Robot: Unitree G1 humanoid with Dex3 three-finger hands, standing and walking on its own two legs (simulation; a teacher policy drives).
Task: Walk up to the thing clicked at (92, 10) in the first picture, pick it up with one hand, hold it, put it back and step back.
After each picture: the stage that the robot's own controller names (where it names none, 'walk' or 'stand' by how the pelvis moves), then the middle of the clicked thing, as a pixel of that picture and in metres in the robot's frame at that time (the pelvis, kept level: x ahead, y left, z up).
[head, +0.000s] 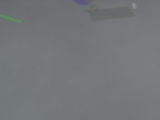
stand; (92, 8) +2.28 -0.20 -0.72
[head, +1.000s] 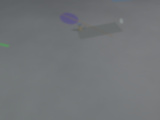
walk; (80, 27) +2.16 +0.18 -0.71
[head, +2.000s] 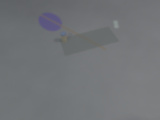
walk; (63, 37) +1.50 +0.33 -0.72
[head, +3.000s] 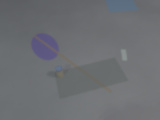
walk; (59, 71) +0.97 +0.29 -0.72
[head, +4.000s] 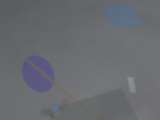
walk; (55, 111) +0.57 +0.27 -0.71
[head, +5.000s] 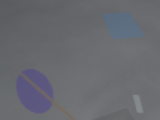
stand; out of the picture +0.38 +0.19 -0.70
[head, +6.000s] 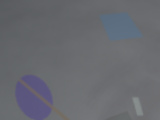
stand; out of the picture +0.35 +0.21 -0.72
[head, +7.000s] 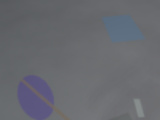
stand; out of the picture +0.36 +0.21 -0.72
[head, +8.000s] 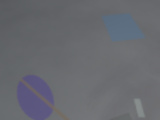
stand; out of the picture +0.34 +0.21 -0.72
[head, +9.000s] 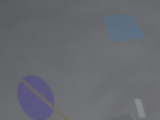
stand; out of the picture +0.34 +0.21 -0.72
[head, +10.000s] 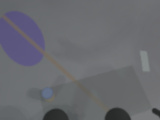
go down; (48, 95) +0.40 +0.19 -0.50
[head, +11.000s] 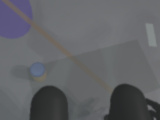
go down; (38, 72) +0.43 +0.20 -0.32
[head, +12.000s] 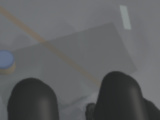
close in; (5, 63) +0.42 +0.23 -0.24
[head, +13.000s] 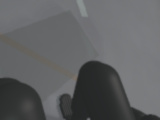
close; out of the picture +0.42 +0.25 -0.22
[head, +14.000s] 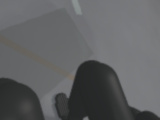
close; out of the picture +0.41 +0.26 -0.22
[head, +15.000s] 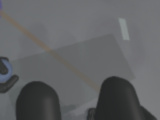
lift; (0, 76) +0.35 +0.26 -0.13
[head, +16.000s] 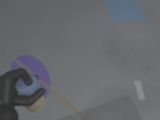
lift; (31, 94) +0.32 +0.18 +0.02
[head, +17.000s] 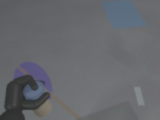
hold; (38, 99) +0.31 +0.17 -0.01
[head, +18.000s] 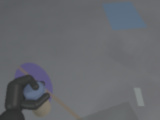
hold; (38, 99) +0.31 +0.17 -0.01
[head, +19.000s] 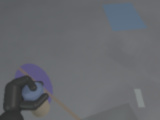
crouch; (37, 100) +0.31 +0.18 -0.01
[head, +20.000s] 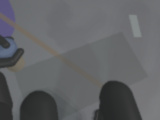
crouch; (10, 56) +0.45 +0.21 -0.09
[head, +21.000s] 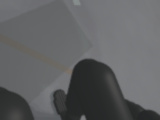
lower; out of the picture +0.43 +0.29 -0.23
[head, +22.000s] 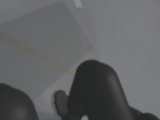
lower; out of the picture +0.43 +0.28 -0.23
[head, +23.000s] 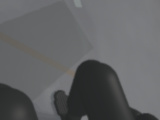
lower; out of the picture +0.43 +0.28 -0.23
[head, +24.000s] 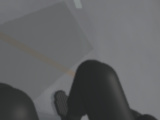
lower; out of the picture +0.43 +0.27 -0.23
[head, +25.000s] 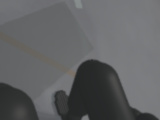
loosen; out of the picture +0.43 +0.27 -0.23
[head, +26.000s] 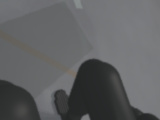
withdraw; out of the picture +0.41 +0.26 -0.23
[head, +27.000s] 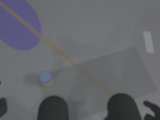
walk; (46, 79) +0.44 +0.19 -0.42
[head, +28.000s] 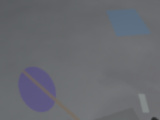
stand; out of the picture +0.38 +0.18 -0.66
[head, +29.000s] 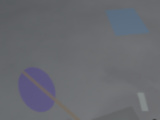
stand; out of the picture +0.38 +0.20 -0.66
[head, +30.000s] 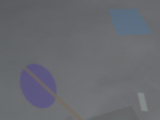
stand; out of the picture +0.39 +0.19 -0.68
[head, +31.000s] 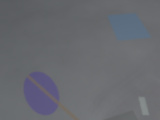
stand; out of the picture +0.38 +0.20 -0.72
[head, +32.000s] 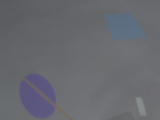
stand; out of the picture +0.36 +0.21 -0.72
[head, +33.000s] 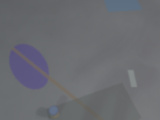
walk; (54, 112) +0.41 +0.17 -0.70
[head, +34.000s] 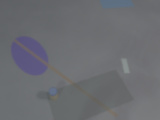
walk; (53, 94) +0.58 +0.20 -0.71
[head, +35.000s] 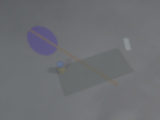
walk; (61, 67) +0.88 +0.28 -0.69
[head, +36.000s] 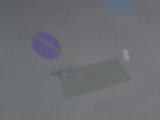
stand; (63, 71) +0.97 +0.19 -0.71
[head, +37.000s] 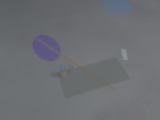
stand; (63, 71) +1.01 +0.20 -0.73
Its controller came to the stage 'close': yes
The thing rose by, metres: 0.70
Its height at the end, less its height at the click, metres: +0.00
